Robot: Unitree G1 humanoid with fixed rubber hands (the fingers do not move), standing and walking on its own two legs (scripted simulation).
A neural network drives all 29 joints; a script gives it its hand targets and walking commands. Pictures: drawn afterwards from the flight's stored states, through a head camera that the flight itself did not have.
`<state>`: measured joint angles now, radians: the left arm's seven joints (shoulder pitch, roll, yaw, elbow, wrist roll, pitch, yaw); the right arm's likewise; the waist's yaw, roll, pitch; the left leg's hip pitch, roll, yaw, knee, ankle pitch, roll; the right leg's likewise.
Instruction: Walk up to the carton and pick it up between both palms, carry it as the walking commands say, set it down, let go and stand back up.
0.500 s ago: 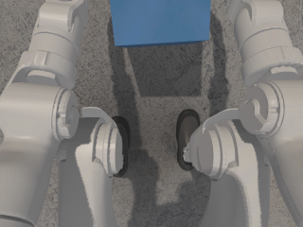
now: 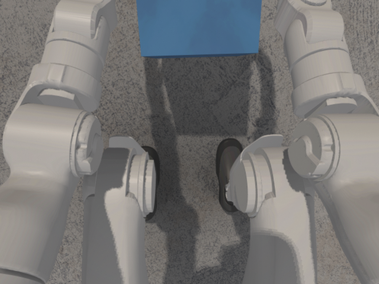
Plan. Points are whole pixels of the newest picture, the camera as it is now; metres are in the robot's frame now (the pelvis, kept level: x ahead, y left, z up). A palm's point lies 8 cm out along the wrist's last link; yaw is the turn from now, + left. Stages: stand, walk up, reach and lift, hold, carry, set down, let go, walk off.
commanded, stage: reach and lift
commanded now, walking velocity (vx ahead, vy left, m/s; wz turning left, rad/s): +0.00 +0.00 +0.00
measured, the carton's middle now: out of the picture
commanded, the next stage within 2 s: none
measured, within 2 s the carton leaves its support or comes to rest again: neither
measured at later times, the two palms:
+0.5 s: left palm out of the picture +0.56 +0.13 -0.10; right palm out of the picture +0.55 -0.14 -0.09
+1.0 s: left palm out of the picture +0.54 +0.13 -0.02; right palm out of the picture +0.53 -0.14 -0.01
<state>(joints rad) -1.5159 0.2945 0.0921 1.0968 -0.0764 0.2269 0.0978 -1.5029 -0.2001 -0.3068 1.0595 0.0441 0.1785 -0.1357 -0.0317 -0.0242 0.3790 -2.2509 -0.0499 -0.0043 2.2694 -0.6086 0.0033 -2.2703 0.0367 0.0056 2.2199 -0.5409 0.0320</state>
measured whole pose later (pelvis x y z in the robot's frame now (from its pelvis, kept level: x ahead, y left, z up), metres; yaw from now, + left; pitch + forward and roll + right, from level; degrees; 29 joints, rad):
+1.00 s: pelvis +0.00 +0.00 +0.08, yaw +1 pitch +45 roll -1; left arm -1.28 0.07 0.39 0.83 0.21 0.34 0.13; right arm -1.22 0.04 -0.53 0.68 -0.22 0.32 -0.15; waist -0.04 0.01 -0.01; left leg -2.19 -0.08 -0.02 1.96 -0.54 -0.01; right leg -2.20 0.06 0.04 1.92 -0.50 0.05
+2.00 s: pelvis +0.02 +0.00 +0.18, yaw +1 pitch +39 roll -1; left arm -0.99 -0.06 0.41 0.77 0.28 0.35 0.18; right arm -0.95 0.15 -0.52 0.65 -0.29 0.33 -0.20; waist -0.05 0.01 -0.19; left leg -1.81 -0.07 -0.03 1.65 -0.53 0.00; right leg -1.82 0.05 0.05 1.62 -0.49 0.04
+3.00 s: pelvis +0.05 +0.00 +0.31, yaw +2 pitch +26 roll +0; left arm -0.69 -0.14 0.40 0.70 0.30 0.30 0.13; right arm -0.64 0.24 -0.49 0.56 -0.32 0.29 -0.13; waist -0.05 0.01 -0.16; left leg -1.19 -0.06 -0.04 1.18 -0.44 0.01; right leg -1.20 0.04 0.07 1.16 -0.41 0.03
